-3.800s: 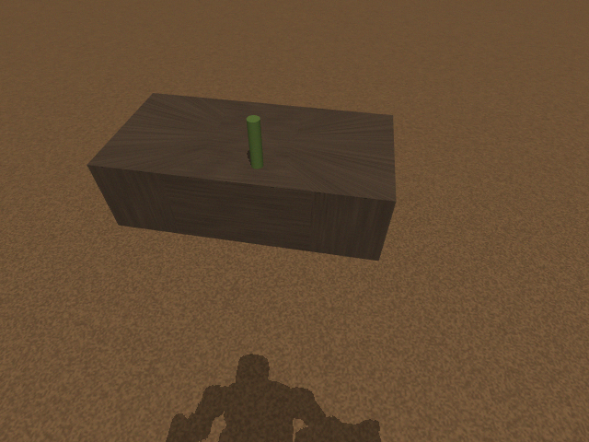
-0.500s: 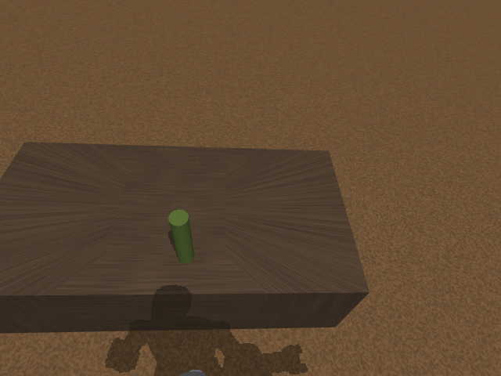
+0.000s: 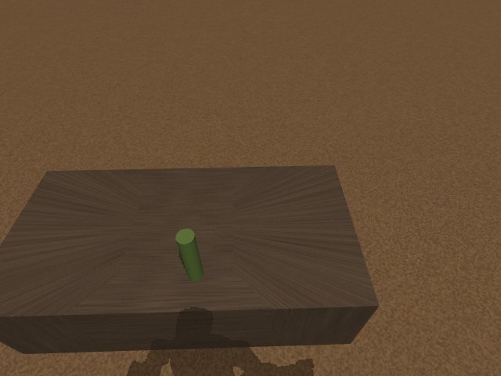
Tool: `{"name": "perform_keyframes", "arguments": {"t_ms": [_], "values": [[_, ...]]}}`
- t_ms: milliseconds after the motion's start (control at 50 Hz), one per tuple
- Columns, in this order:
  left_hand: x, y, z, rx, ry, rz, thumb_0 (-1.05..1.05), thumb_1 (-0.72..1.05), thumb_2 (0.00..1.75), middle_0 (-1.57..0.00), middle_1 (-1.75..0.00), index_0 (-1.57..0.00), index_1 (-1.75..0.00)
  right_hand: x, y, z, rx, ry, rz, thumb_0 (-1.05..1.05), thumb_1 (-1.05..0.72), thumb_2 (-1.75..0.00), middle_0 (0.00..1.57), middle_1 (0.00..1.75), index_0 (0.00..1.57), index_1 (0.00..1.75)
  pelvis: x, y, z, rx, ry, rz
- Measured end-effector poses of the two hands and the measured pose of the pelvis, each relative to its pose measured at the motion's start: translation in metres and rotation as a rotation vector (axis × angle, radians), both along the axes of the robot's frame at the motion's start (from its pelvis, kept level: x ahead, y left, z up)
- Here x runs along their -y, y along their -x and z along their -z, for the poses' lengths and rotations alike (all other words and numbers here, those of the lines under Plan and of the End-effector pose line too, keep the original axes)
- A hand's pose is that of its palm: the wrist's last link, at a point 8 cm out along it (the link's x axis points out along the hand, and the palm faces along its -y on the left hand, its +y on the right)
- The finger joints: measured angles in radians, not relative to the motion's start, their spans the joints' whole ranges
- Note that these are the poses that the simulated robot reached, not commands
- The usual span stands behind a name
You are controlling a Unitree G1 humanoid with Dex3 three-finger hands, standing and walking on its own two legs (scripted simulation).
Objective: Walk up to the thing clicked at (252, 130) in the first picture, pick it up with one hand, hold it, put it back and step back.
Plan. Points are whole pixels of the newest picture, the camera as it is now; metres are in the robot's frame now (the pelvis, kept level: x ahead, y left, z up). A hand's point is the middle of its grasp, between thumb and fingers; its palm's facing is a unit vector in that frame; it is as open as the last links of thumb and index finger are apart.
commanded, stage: walk up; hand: left
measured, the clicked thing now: (190, 256) +0.50 +0.21 -0.31
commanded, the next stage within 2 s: stand in 1.12 s
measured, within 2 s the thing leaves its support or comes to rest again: neither
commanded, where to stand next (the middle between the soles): +0.08 +0.00 m, yaw +1 degrees
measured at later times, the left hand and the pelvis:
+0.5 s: hand out of the picture +0.11 +0.25 -0.15, palm faces -0.01 -0.94 -0.33, open 7.4 cm; pelvis +0.02 +0.00 +0.01, yaw +0 degrees
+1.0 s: hand out of the picture +0.09 +0.25 -0.15, palm faces +0.01 -0.94 -0.33, open 7.4 cm; pelvis +0.02 +0.00 +0.01, yaw +1 degrees
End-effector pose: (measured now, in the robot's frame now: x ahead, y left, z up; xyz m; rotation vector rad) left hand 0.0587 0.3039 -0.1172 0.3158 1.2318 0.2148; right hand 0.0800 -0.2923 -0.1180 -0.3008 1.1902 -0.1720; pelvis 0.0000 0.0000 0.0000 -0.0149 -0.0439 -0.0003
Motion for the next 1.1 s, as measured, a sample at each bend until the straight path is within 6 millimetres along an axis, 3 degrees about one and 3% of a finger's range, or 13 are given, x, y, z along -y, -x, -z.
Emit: {"name": "perform_keyframes", "arguments": {"t_ms": [200,360,560,820,1100], "values": [[0.008,-0.039,-0.001,0.036,0.023,0.018,0.0,0.9,0.9,-0.2,-0.3,-0.2,-0.3,0.008,0.0,-0.007,-0.038,0.031,0.035,0.01,-0.9,-0.9,0.2,0.3,0.2,0.3,0.001,-0.011,-0.005,-0.007,-0.002,-0.003],[0.011,-0.053,-0.002,0.046,0.029,0.028,0.0,0.9,0.9,-0.2,-0.3,-0.2,-0.3,0.008,-0.012,-0.011,-0.019,0.034,0.039,0.01,-0.9,-0.9,0.2,0.3,0.2,0.3,0.001,-0.016,-0.007,-0.01,-0.004,-0.004],[0.008,-0.045,-0.004,0.024,0.02,0.008,0.0,0.9,0.9,-0.2,-0.3,-0.2,-0.3,0.002,-0.023,-0.01,-0.003,0.017,0.027,0.01,-0.9,-0.9,0.2,0.3,0.2,0.3,0.001,-0.019,-0.008,-0.008,-0.007,-0.006],[0.007,-0.026,-0.003,-0.019,0.014,-0.022,0.0,0.9,0.9,-0.2,-0.3,-0.2,-0.3,0.001,-0.021,-0.006,-0.031,0.011,0.019,0.01,-0.9,-0.9,0.2,0.3,0.2,0.3,0.002,-0.021,-0.008,-0.009,-0.006,-0.016],[0.009,-0.029,-0.001,-0.014,0.02,-0.029,0.0,0.9,0.9,-0.2,-0.3,-0.2,-0.3,0.003,-0.025,-0.007,-0.037,0.017,0.015,0.01,-0.9,-0.9,0.2,0.3,0.2,0.3,0.003,-0.025,-0.008,-0.012,-0.007,-0.024]]}}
